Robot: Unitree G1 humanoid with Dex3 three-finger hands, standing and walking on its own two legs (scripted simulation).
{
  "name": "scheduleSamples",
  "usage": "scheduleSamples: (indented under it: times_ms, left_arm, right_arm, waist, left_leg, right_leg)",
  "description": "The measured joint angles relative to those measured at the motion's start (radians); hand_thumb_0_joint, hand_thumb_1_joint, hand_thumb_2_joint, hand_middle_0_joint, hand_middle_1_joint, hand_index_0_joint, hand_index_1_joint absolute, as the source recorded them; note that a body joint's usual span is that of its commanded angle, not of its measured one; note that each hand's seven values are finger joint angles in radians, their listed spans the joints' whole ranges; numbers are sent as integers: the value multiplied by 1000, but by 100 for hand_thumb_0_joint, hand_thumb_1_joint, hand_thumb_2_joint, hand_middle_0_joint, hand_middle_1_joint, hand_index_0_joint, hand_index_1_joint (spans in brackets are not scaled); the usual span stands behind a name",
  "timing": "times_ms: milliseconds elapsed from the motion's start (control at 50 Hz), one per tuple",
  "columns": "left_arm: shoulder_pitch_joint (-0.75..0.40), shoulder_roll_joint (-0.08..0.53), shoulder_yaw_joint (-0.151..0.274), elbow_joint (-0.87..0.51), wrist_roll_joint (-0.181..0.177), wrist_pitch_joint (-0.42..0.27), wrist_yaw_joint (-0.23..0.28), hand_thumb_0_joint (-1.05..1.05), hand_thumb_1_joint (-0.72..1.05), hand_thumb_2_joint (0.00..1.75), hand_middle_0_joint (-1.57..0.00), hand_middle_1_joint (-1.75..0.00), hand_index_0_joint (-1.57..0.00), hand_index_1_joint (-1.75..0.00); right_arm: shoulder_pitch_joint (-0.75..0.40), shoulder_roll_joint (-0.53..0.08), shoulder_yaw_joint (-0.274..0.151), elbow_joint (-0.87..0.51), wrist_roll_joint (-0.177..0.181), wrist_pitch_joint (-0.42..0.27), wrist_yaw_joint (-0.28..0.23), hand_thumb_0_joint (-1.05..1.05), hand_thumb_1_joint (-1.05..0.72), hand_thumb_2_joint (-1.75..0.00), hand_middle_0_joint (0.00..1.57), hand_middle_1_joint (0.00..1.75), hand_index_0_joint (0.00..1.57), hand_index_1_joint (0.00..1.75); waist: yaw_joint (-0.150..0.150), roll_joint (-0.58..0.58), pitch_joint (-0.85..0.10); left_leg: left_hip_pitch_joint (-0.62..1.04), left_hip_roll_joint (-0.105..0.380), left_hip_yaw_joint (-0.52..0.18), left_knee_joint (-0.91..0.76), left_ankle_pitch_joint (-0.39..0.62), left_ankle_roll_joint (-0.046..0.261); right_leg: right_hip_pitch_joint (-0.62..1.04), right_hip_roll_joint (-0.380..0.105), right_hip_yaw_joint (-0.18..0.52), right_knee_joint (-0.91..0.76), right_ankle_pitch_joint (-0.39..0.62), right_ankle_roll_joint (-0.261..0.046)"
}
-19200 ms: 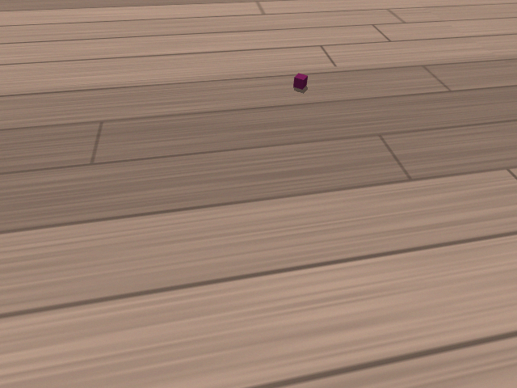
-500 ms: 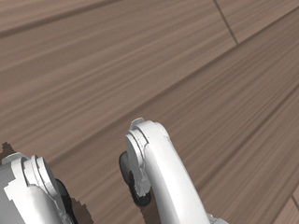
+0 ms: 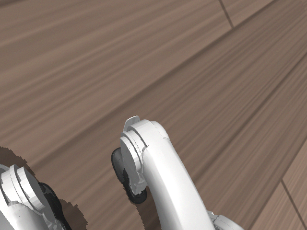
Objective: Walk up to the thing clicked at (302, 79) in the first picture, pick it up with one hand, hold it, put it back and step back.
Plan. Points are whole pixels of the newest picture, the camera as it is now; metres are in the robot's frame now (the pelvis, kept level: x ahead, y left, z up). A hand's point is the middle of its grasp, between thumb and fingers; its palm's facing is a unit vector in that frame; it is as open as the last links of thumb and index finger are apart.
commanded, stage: rest palm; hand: left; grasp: from above
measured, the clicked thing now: out of the picture +0.43 +0.37 -0.29
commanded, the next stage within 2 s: close in 1.50 s
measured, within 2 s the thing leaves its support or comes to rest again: neither
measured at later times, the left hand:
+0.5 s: hand out of the picture +0.43 +0.35 -0.25, palm faces -0.01 -0.45 -0.89, open 14.2 cm
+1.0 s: hand out of the picture +0.43 +0.35 -0.26, palm faces +0.02 -0.45 -0.89, open 13.8 cm
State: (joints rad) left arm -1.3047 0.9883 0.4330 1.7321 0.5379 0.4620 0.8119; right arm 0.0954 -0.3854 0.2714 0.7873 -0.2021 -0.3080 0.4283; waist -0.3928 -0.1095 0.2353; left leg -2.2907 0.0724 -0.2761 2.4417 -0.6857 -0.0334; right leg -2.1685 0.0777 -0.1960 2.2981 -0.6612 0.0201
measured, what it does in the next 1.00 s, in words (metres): stands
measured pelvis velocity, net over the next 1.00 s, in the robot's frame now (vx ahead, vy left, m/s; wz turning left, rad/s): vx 0.00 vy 0.00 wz -0.03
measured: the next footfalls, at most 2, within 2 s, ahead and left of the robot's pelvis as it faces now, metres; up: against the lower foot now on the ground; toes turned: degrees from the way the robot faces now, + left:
none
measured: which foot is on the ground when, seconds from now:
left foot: down 0.00-1.00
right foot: down 0.00-1.00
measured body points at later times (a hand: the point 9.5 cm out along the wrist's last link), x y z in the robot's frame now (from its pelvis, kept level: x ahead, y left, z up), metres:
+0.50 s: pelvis +0.00 +0.00 +0.00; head +0.30 +0.11 +0.31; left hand +0.43 +0.37 -0.20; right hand +0.01 -0.25 -0.06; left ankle +0.07 +0.14 -0.30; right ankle +0.11 -0.11 -0.30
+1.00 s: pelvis +0.00 +0.00 -0.01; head +0.31 +0.11 +0.30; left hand +0.43 +0.37 -0.21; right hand +0.01 -0.24 -0.06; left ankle +0.07 +0.14 -0.30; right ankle +0.11 -0.11 -0.30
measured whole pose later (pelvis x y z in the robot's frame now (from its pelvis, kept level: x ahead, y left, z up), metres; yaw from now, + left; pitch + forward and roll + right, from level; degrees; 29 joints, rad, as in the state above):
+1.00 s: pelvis +0.00 +0.00 -0.01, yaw -2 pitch +27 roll -15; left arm -1.26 1.06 0.39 1.76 0.47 0.41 0.83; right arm 0.09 -0.42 0.36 0.69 -0.19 -0.32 0.43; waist -0.42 -0.15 0.27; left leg -2.30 0.07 -0.32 2.49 -0.71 -0.03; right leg -2.16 0.09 -0.23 2.32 -0.67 0.03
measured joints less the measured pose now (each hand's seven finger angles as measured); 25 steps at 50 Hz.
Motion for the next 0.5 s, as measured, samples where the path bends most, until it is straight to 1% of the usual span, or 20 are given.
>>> scheduleSamples:
  times_ms: [60,160,220,320,420,500]
  left_arm:
    - [7,3,2,6,-8,2,2,0,-49,113,-17,-96,-12,-101]
    - [12,11,-14,23,-28,0,3,0,-50,111,-16,-93,-11,-99]
    - [11,17,-28,32,-28,-4,-3,0,-51,111,-15,-93,-9,-99]
    - [15,22,-47,37,-15,-16,-12,0,-53,109,-13,-92,-8,-98]
    - [19,27,-47,39,-10,-29,-7,0,-54,108,-12,-92,-7,-97]
    - [22,36,-40,38,-21,-34,4,0,-54,109,-12,-91,-6,-97]
  right_arm:
    - [6,4,6,-8,5,3,3,0,-91,-90,19,30,20,30]
    - [6,7,22,-24,5,4,4,0,-91,-90,19,30,20,30]
    - [1,7,27,-27,3,2,1,0,-91,-90,19,30,20,30]
    - [-2,4,34,-33,4,-1,-1,0,-91,-90,19,30,20,30]
    - [-1,-3,46,-45,3,-4,1,0,-91,-90,19,30,20,30]
    - [-2,-10,56,-56,-2,-7,4,0,-91,-90,19,30,20,30]
  waist:
    - [3,1,-6]
    - [0,-3,-10]
    - [-5,-7,-9]
    - [-11,-12,-7]
    - [-16,-20,1]
    - [-21,-29,13]
  left_leg:
    - [-3,0,-2,3,-3,1]
    - [-2,-3,-6,9,-5,3]
    - [-3,-6,-9,14,-5,4]
    - [-7,-8,-14,20,-5,4]
    - [-6,-8,-19,23,-8,1]
    - [-3,-8,-24,25,-10,-1]
  right_leg:
    - [0,1,-2,-1,-2,2]
    - [5,0,-4,2,-6,4]
    - [8,-2,-7,5,-7,5]
    - [7,-1,-10,7,-7,7]
    - [8,0,-14,9,-7,5]
    - [10,1,-18,9,-7,4]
